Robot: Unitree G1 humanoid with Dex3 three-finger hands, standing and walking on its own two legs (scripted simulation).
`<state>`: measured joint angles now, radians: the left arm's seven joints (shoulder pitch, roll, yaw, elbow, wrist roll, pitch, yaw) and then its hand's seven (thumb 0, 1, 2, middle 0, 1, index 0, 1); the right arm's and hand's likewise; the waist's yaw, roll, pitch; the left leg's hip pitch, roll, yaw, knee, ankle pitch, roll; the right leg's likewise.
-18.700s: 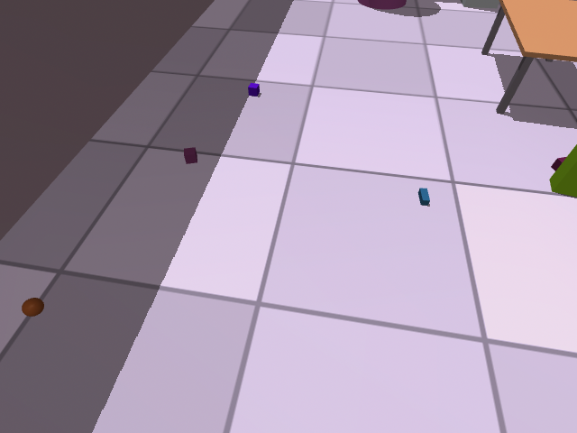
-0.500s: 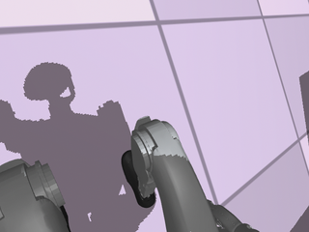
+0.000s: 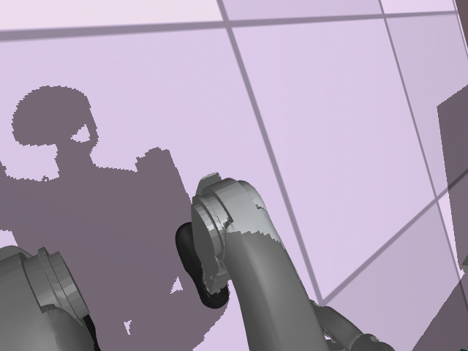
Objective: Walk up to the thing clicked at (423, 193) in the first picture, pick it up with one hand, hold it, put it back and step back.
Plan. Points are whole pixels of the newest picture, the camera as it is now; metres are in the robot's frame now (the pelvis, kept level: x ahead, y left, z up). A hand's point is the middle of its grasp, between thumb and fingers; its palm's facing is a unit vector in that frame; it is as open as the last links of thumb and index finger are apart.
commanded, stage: close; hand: left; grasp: from above
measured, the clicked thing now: out of the picture +0.46 +0.33 -0.29
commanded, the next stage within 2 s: settle in 1.26 s
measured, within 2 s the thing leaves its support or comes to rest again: leaves its support in 1.62 s
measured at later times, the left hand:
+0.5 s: hand out of the picture +0.44 +0.32 -0.25, palm faces -0.43 -0.15 -0.89, open 9.2 cm
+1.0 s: hand out of the picture +0.44 +0.33 -0.25, palm faces -0.45 -0.16 -0.88, open 6.8 cm
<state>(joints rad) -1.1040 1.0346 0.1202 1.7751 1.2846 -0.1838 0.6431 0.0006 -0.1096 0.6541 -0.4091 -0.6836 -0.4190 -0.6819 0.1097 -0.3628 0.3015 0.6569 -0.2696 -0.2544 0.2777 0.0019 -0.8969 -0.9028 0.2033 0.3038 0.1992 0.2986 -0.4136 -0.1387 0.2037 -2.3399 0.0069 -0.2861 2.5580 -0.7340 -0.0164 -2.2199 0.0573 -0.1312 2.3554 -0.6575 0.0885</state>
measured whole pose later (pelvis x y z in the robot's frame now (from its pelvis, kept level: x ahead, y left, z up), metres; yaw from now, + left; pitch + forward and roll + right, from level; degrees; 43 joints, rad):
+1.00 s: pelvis +0.00 +0.00 +0.01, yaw +0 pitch +28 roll -16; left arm -1.09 1.04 0.09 1.73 1.27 -0.20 0.60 0.00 0.51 0.16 -0.88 -0.28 -0.92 -0.25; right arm 0.12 -0.37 0.30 0.63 -0.25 -0.23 0.26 0.00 -0.89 -0.90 0.20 0.30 0.20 0.30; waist -0.40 -0.14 0.20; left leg -2.33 0.01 -0.28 2.53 -0.72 -0.01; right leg -2.20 0.05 -0.13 2.33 -0.65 0.09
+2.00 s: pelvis +0.00 +0.00 +0.02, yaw +2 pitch +32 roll -14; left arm -1.01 0.87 0.07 1.45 1.21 -0.11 0.39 0.00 0.51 0.00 -1.10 0.00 -1.12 0.00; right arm 0.15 -0.35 0.18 0.64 -0.17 -0.14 0.25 0.00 -0.91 -0.90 0.20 0.30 0.20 0.30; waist -0.31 -0.02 0.04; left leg -2.36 0.00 -0.23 2.47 -0.70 -0.01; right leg -2.24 0.02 -0.10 2.31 -0.66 0.06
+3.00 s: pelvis -0.01 -0.01 +0.11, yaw +10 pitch +35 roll -7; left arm -0.76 0.64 0.00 0.99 1.07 -0.10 0.09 0.00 0.54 0.01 -1.00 -0.16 -1.04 -0.11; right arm 0.19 -0.29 0.00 0.64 -0.03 0.06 0.09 0.01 -0.91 -0.90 0.21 0.30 0.20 0.30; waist -0.15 0.07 -0.15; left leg -2.12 0.00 -0.11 2.14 -0.65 0.00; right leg -2.05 -0.02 -0.02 2.07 -0.63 0.06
